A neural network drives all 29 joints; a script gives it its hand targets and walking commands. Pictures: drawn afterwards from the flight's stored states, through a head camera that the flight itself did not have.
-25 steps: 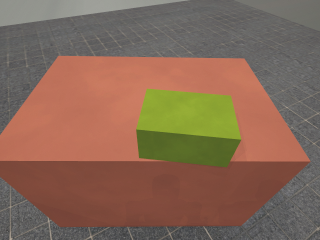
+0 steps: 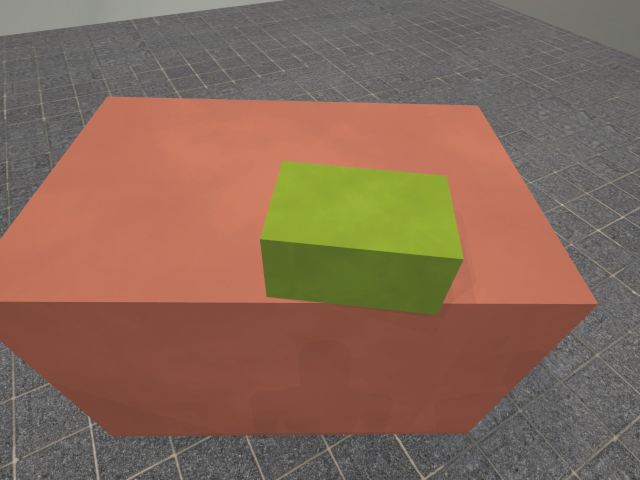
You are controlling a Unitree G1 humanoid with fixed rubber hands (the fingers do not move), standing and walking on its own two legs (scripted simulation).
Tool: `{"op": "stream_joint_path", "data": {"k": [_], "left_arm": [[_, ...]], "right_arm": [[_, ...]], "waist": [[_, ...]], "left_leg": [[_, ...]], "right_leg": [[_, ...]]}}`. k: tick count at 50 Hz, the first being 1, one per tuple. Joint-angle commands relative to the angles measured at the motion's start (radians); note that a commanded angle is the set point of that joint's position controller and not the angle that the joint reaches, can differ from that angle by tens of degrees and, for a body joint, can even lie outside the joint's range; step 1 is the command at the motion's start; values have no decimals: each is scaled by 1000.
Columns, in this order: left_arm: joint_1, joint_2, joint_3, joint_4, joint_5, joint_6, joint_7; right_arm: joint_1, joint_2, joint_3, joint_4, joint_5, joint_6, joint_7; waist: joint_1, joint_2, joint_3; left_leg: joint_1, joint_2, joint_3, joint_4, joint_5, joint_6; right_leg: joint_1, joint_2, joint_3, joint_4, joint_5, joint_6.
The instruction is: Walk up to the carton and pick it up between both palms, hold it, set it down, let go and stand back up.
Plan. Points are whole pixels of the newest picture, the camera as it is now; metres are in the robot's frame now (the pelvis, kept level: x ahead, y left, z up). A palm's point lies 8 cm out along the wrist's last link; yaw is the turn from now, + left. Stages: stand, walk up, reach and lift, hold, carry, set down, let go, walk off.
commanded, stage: walk up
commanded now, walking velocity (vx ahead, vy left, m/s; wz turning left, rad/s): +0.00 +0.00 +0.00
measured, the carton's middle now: (357, 235) +0.50 -0.05 +0.01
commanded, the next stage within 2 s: none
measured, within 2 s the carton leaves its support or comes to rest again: neither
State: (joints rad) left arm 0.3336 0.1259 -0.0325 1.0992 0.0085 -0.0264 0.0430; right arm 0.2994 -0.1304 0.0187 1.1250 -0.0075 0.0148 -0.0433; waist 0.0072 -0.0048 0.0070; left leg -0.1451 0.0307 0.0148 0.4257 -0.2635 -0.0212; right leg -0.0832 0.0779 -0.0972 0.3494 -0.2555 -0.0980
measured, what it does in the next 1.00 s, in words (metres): lifts its right foot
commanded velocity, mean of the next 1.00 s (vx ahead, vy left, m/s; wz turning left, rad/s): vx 0.09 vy -0.04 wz -0.02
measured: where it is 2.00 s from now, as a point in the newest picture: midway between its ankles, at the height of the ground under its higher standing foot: outside the picture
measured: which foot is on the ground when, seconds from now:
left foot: down 0.00-1.00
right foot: down 0.00-0.72, up 0.74-1.00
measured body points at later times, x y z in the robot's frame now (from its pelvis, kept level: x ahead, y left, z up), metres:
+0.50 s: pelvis -0.03 +0.02 +0.00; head -0.02 +0.02 +0.45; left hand -0.06 +0.22 -0.16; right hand -0.06 -0.18 -0.16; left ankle -0.02 +0.13 -0.74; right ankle -0.04 -0.05 -0.74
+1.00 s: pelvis +0.01 -0.06 +0.00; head +0.01 -0.05 +0.45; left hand +0.05 +0.19 -0.15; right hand -0.08 -0.31 -0.14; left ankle -0.02 +0.14 -0.74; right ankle +0.05 -0.23 -0.70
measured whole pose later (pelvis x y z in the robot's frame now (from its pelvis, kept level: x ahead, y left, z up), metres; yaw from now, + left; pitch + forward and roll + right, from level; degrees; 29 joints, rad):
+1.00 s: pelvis +0.01 -0.06 +0.00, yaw -2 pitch +0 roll -1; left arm 0.30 0.22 0.06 1.00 0.02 0.01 -0.04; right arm 0.44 -0.20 -0.07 1.15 -0.02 -0.03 -0.05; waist -0.03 -0.01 -0.01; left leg -0.11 0.16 0.04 0.34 -0.23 -0.11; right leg -0.46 -0.09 0.00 0.80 -0.27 0.07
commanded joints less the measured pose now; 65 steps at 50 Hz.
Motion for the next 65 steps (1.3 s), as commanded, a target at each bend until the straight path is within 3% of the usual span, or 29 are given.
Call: {"op": "stream_joint_path", "data": {"k": [1,11,24,34,35,36,37,38,39,41,43,46,47,49,50,51,52,53,54,55,56,57,58,59,62,65], "left_arm": [[87,74,19,10,4,3,-6],[96,61,37,8,0,8,-5],[124,59,38,10,4,13,-1],[130,45,35,11,4,9,0],[142,190,88,-1,17,35,-10],[21,156,83,-56,28,51,-20],[-31,124,78,-89,49,57,-32],[-46,86,70,-107,55,53,-44],[-36,69,71,-106,53,43,-51],[14,69,84,-85,46,29,-63],[44,66,85,-71,33,27,-70],[-23,81,90,-115,11,33,-76],[-25,74,84,-156,11,20,-84],[-54,111,89,-174,4,15,-87],[-47,124,98,-161,9,12,-78],[10,134,104,-131,14,8,-67],[93,174,123,-116,39,-3,-19],[238,269,142,-70,37,-23,-1],[293,384,145,-94,-14,-42,4],[247,381,134,-86,-36,-35,1],[140,292,123,-133,-24,-10,-14],[81,239,104,-141,-2,-1,-7],[7,236,102,-174,15,7,-1],[-8,221,98,-189,10,9,7],[105,173,79,-157,16,-10,4],[132,215,85,-161,18,-26,10]], "right_arm": [[98,-69,-3,18,-1,-9,-1],[100,-56,-2,18,4,-34,1],[124,-36,-5,26,0,-28,3],[130,-32,-10,21,0,-28,4],[258,-179,-66,0,-23,-21,-4],[297,-261,-99,20,-25,-6,-14],[271,-272,-113,26,-22,1,-25],[233,-247,-111,22,-20,-4,-26],[214,-205,-103,17,-22,-17,-21],[158,-146,-94,0,-18,-39,-11],[121,-166,-101,-13,-16,-52,-12],[124,-164,-105,-18,-21,-60,-6],[117,-122,-82,5,-2,-57,-7],[112,-159,-92,-12,-21,-54,-3],[141,-161,-92,-3,-23,-48,3],[150,-183,-92,0,-31,-42,6],[80,-204,-93,2,-18,-28,-3],[121,-153,-83,-12,-29,-30,0],[241,-144,-99,-19,-41,-10,-16],[358,-88,-81,-19,-5,17,-12],[225,-152,-88,-44,-9,31,8],[132,-167,-104,-51,-10,36,25],[148,-129,-99,-43,-5,35,34],[136,-128,-98,-53,-11,43,40],[103,-142,-104,-76,-22,53,41],[43,-141,-107,-103,-19,65,45]], "waist": [[-7,57,114],[0,-16,71],[1,24,107],[-4,-1,97],[-80,-101,8],[-122,79,82],[-116,143,138],[-97,140,185],[-76,118,191],[-27,94,132],[-17,106,70],[-30,220,48],[13,370,30],[-15,434,68],[-16,390,90],[5,302,109],[68,167,162],[102,-110,91],[61,-461,122],[8,-621,-54],[14,-460,23],[7,-301,91],[-28,-258,56],[-39,-260,22],[-17,-199,-27],[-7,-154,-40]], "left_leg": [[-45,77,-82,-76,171,43],[-48,71,-81,-99,154,68],[-70,59,-79,-106,88,67],[-73,57,-76,-94,92,69],[86,214,-273,-119,-469,138],[80,383,-512,-286,-713,208],[-8,485,-640,-361,-735,242],[-57,498,-631,-374,-654,251],[-55,456,-548,-361,-537,232],[-20,330,-332,-330,-342,156],[4,255,-137,-287,-208,91],[-61,216,-19,-266,-161,50],[-175,120,79,-253,-211,30],[-221,140,49,-222,-282,56],[-239,153,4,-192,-284,84],[-257,171,-8,-130,-283,94],[-258,60,71,128,-23,48],[-297,22,51,335,-182,14],[-442,-37,59,613,-494,-56],[-267,55,-68,604,-350,-17],[-244,45,-68,676,-301,-19],[-305,42,-79,717,-227,-16],[-348,45,-69,713,-152,-28],[-341,58,-56,689,-83,-26],[-345,14,-16,754,-20,-27],[-385,2,-24,780,-2,-34]], "right_leg": [[-58,-166,149,-78,158,18],[-37,-169,147,-53,115,41],[-94,-173,153,-49,38,47],[-102,-175,158,-45,39,46],[-287,-101,71,171,-430,67],[-489,-61,-5,437,-390,98],[-552,-118,50,577,-280,110],[-575,-157,96,615,-206,116],[-577,-173,114,622,-145,123],[-555,-150,123,642,-52,145],[-514,-117,92,672,2,157],[-430,-124,51,565,45,174],[-257,-122,30,456,19,166],[-187,-126,-2,351,-47,175],[-144,-121,-22,279,-65,181],[-88,-109,-37,203,-23,176],[-26,-172,43,35,251,196],[80,-243,110,0,508,236],[44,-607,415,77,1315,322],[-112,-684,573,-10,1019,129],[-221,-560,500,-103,661,118],[-193,-460,325,-49,540,157],[-129,-411,212,6,587,170],[-116,-379,156,2,606,159],[-69,-389,153,26,783,96],[-50,-415,160,13,756,42]]}}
